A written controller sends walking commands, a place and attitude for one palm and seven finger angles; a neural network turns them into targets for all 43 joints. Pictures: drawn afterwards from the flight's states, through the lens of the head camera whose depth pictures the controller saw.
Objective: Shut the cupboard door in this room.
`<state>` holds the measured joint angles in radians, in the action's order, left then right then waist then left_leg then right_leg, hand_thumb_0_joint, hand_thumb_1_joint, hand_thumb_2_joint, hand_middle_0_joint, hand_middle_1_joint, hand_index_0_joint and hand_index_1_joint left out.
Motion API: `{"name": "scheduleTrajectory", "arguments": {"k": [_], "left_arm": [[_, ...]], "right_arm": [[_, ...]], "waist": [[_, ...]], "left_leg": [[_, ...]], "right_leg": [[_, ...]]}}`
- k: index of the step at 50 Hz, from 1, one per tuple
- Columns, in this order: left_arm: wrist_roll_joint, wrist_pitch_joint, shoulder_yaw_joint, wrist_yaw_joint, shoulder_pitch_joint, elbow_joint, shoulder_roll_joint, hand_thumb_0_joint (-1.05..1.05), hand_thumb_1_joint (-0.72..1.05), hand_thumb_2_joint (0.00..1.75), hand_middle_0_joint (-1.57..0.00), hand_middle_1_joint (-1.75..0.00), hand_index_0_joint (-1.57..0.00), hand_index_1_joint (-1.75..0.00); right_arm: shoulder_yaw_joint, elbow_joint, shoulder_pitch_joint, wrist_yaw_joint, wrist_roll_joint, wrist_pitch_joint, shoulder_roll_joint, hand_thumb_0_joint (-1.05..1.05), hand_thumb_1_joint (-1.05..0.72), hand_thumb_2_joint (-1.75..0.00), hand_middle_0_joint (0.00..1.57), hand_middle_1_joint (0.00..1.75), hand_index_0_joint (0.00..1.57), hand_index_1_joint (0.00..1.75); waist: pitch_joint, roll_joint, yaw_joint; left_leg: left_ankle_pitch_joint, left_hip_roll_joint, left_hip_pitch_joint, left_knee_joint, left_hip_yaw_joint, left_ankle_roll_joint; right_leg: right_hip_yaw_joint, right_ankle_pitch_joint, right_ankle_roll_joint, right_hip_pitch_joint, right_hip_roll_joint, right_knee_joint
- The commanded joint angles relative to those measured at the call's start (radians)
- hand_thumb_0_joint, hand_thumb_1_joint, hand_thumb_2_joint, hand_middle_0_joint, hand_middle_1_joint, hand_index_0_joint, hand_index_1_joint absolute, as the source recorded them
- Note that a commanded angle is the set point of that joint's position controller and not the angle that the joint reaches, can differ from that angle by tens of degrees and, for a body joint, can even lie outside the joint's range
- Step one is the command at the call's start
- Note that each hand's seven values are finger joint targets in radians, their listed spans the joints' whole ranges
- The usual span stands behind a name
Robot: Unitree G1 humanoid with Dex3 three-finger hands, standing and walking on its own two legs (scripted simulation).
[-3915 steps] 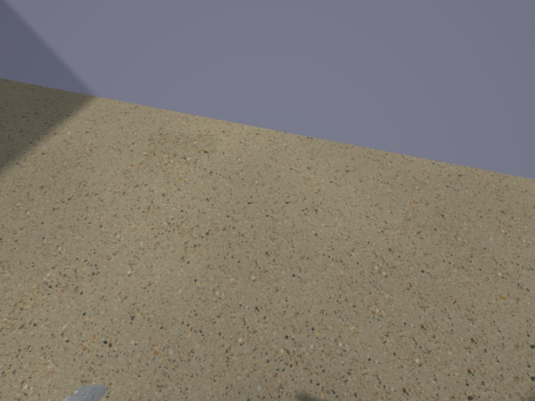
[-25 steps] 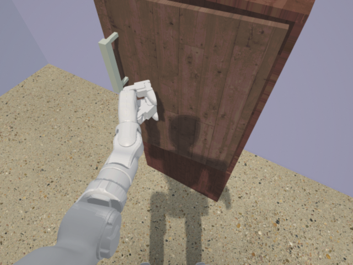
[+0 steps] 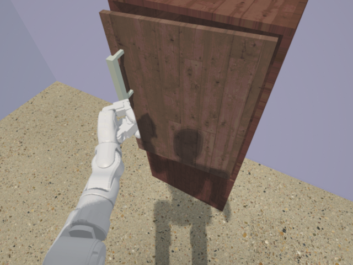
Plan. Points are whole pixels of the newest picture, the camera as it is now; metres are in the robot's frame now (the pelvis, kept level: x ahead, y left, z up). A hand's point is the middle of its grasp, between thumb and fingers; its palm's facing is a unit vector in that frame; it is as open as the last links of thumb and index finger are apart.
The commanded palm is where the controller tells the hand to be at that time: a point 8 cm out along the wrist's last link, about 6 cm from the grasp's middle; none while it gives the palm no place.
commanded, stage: draw the hand back to the body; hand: left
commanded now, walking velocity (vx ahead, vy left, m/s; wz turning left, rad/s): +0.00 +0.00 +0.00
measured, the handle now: (122, 78) +0.61 +0.15 +0.09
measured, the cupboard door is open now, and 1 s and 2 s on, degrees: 6 6 6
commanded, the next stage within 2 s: step back with the hand held close in 1.32 s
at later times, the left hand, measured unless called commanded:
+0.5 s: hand (64, 173) +0.27 +0.19 +0.15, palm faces +0.15 -0.97 -0.19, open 3.3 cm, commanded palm +0.23 +0.24 +0.16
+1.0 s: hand out of the picture +0.17 +0.31 +0.19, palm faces +0.48 -0.77 -0.42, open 6.5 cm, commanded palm +0.13 +0.34 +0.20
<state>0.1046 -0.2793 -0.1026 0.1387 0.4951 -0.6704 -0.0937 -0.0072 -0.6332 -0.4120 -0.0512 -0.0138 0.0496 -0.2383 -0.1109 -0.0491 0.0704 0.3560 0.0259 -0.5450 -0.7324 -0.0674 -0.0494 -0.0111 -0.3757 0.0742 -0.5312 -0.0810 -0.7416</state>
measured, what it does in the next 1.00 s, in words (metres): stands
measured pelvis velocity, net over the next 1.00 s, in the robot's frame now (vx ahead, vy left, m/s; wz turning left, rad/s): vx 0.01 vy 0.03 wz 0.06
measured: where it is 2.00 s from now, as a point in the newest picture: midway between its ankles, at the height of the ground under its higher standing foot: outside the picture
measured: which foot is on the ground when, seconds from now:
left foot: down 0.00-1.00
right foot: down 0.00-1.00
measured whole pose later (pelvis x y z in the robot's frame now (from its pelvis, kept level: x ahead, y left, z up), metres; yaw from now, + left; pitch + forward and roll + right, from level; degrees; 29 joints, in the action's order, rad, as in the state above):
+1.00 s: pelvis +0.01 +0.03 +0.03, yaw +3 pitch -3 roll -1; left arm 0.10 -0.06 -0.36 0.09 -0.50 0.37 -0.38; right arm 0.01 -0.62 -0.22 0.05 -0.03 -0.01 -0.25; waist -0.02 -0.08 -0.06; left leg 0.23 0.07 -0.12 -0.41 -0.01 -0.08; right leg -0.04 -0.24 0.04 -0.07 -0.04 -0.37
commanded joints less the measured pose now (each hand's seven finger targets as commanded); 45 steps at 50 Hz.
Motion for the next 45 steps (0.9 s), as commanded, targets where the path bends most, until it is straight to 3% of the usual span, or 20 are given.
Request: {"name": "scheduleTrajectory", "arguments": {"k": [1,6,7,12,13,14,15,18,20,23,25,36,42,44,45], "left_arm": [[0.022,-0.025,0.014,-0.039,0.302,0.467,-0.127,0.00,0.90,0.90,-1.30,-1.50,-1.30,-1.50],[0.049,0.072,0.050,-0.087,0.127,0.560,-0.115,0.00,0.90,0.90,-1.30,-1.50,-1.30,-1.50],[0.057,0.094,0.052,-0.094,0.106,0.579,-0.117,0.00,0.90,0.90,-1.30,-1.50,-1.30,-1.50],[0.081,0.172,0.036,-0.130,-0.008,0.738,-0.149,0.00,0.90,0.90,-1.16,-1.35,-1.16,-1.35],[0.004,0.153,0.098,-0.115,-0.061,0.811,-0.205,0.00,0.90,0.90,-1.13,-1.32,-1.13,-1.32],[0.003,0.156,0.065,-0.104,-0.127,0.813,-0.217,0.00,0.90,0.90,-1.11,-1.29,-1.11,-1.29],[0.000,0.166,0.076,-0.104,-0.182,0.819,-0.213,0.00,0.90,0.90,-1.08,-1.26,-1.08,-1.26],[-0.012,0.180,0.058,-0.093,-0.214,0.886,-0.232,0.00,0.90,0.90,-1.00,-1.17,-1.00,-1.17],[-0.016,0.190,0.039,-0.090,-0.250,0.938,-0.251,0.00,0.90,0.90,-0.94,-1.11,-0.94,-1.11],[-0.027,0.199,0.021,-0.080,-0.302,1.011,-0.262,0.00,0.90,0.90,-0.86,-1.02,-0.86,-1.02],[-0.029,0.205,0.016,-0.077,-0.356,1.054,-0.264,0.00,0.90,0.90,-0.81,-0.96,-0.81,-0.96],[-0.024,0.195,-0.174,-0.052,-0.670,1.202,-0.371,0.00,0.90,0.90,-0.50,-0.63,-0.50,-0.63],[-0.016,0.169,-0.295,-0.040,-0.800,1.237,-0.436,0.00,0.90,0.90,-0.34,-0.45,-0.34,-0.45],[-0.013,0.160,-0.339,-0.034,-0.845,1.255,-0.459,0.00,0.90,0.90,-0.28,-0.39,-0.28,-0.39],[-0.011,0.160,-0.372,-0.032,-0.880,1.247,-0.485,0.00,0.90,0.90,-0.25,-0.36,-0.25,-0.36]], "right_arm": [[-0.038,0.175,0.128,0.033,-0.027,-0.061,-0.118,0.00,-0.90,-0.90,0.20,0.30,0.20,0.30],[-0.022,0.189,0.207,0.055,-0.046,-0.075,-0.114,0.00,-0.90,-0.90,0.20,0.30,0.20,0.30],[-0.019,0.192,0.221,0.060,-0.048,-0.077,-0.115,0.00,-0.90,-0.90,0.20,0.30,0.20,0.30],[0.001,0.228,0.300,0.078,-0.057,-0.080,-0.107,0.00,-0.90,-0.90,0.20,0.30,0.20,0.30],[0.009,0.229,0.314,0.084,-0.046,-0.067,-0.085,0.00,-0.90,-0.90,0.20,0.30,0.20,0.30],[0.010,0.230,0.319,0.089,-0.043,-0.060,-0.086,0.00,-0.90,-0.90,0.20,0.30,0.20,0.30],[0.015,0.229,0.326,0.093,-0.041,-0.049,-0.088,0.00,-0.90,-0.90,0.20,0.30,0.20,0.30],[0.027,0.230,0.344,0.101,-0.033,-0.034,-0.082,0.00,-0.90,-0.90,0.20,0.30,0.20,0.30],[0.028,0.230,0.351,0.107,-0.027,-0.028,-0.083,0.00,-0.90,-0.90,0.20,0.30,0.20,0.30],[0.038,0.232,0.367,0.106,-0.022,-0.027,-0.077,0.00,-0.90,-0.90,0.20,0.30,0.20,0.30],[0.038,0.231,0.372,0.106,-0.017,-0.032,-0.081,0.00,-0.90,-0.90,0.20,0.30,0.20,0.30],[0.023,0.224,0.382,0.101,-0.007,-0.058,-0.086,0.00,-0.90,-0.90,0.20,0.30,0.20,0.30],[0.007,0.207,0.374,0.103,-0.013,-0.089,-0.093,0.00,-0.90,-0.90,0.20,0.30,0.20,0.30],[0.000,0.202,0.367,0.104,-0.014,-0.101,-0.097,0.00,-0.90,-0.90,0.20,0.30,0.20,0.30],[-0.004,0.196,0.366,0.104,-0.015,-0.107,-0.103,0.00,-0.90,-0.90,0.20,0.30,0.20,0.30]], "waist": [[-0.309,0.087,-0.034],[-0.188,0.052,-0.047],[-0.173,0.079,-0.047],[-0.159,0.057,-0.072],[-0.115,0.049,-0.064],[-0.097,0.069,-0.069],[-0.077,0.057,-0.077],[-0.036,0.068,-0.072],[-0.052,0.053,-0.076],[-0.044,-0.022,-0.080],[-0.042,-0.031,-0.084],[-0.015,0.010,-0.115],[0.032,-0.016,-0.126],[0.017,-0.037,-0.130],[0.030,-0.017,-0.135]], "left_leg": [[-0.245,-0.005,0.226,0.089,0.046,-0.010],[-0.201,-0.010,0.272,0.144,0.063,-0.007],[-0.195,-0.011,0.281,0.154,0.069,-0.007],[-0.217,-0.012,0.335,0.194,0.082,-0.001],[-0.214,-0.012,0.358,0.240,0.104,0.006],[-0.214,-0.018,0.363,0.257,0.107,0.006],[-0.228,-0.019,0.377,0.272,0.108,0.004],[-0.236,-0.028,0.422,0.312,0.117,0.007],[-0.267,-0.029,0.451,0.326,0.114,0.006],[-0.289,-0.035,0.494,0.359,0.124,0.019],[-0.323,-0.038,0.510,0.369,0.129,0.023],[-0.398,-0.049,0.492,0.387,0.141,0.048],[-0.335,-0.053,0.447,0.397,0.146,0.052],[-0.341,-0.054,0.448,0.392,0.144,0.050],[-0.342,-0.055,0.431,0.390,0.143,0.048]], "right_leg": [[0.054,0.450,-0.098,0.242,0.054,0.155],[0.038,0.321,-0.078,0.217,0.056,0.210],[0.032,0.304,-0.073,0.221,0.056,0.219],[0.021,0.303,-0.056,0.267,0.062,0.236],[0.057,0.316,-0.066,0.281,0.089,0.280],[0.049,0.309,-0.065,0.300,0.089,0.293],[0.045,0.308,-0.059,0.314,0.087,0.308],[0.034,0.289,-0.051,0.328,0.079,0.345],[0.033,0.313,-0.049,0.364,0.081,0.364],[0.020,0.299,-0.039,0.381,0.077,0.383],[0.017,0.314,-0.036,0.398,0.075,0.396],[0.002,0.331,-0.037,0.454,0.076,0.412],[-0.003,0.271,-0.039,0.438,0.077,0.416],[-0.001,0.278,-0.040,0.442,0.078,0.413],[0.002,0.278,-0.040,0.446,0.076,0.421]]}}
